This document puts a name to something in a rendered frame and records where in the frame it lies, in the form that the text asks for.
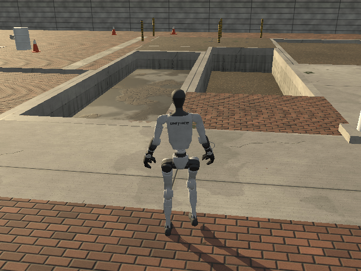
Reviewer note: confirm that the robot right shin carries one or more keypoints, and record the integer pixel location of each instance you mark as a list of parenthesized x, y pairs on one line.
[(192, 194)]

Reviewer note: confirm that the robot right upper arm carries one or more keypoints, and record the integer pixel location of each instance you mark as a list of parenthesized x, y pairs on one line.
[(200, 127)]

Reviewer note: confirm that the robot left hand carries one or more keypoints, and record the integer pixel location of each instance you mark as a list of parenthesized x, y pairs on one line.
[(146, 160)]

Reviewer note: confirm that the robot head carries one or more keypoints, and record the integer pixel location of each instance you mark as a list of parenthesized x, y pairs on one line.
[(178, 98)]

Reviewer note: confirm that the robot right forearm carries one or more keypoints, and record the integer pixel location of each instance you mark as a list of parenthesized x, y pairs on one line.
[(207, 147)]

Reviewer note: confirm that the robot left upper arm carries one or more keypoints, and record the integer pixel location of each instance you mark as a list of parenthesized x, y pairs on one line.
[(158, 129)]

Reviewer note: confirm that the robot left forearm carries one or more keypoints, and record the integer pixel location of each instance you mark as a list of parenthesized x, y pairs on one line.
[(150, 149)]

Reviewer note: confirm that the robot right hand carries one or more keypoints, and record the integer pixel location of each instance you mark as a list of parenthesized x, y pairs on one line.
[(205, 156)]

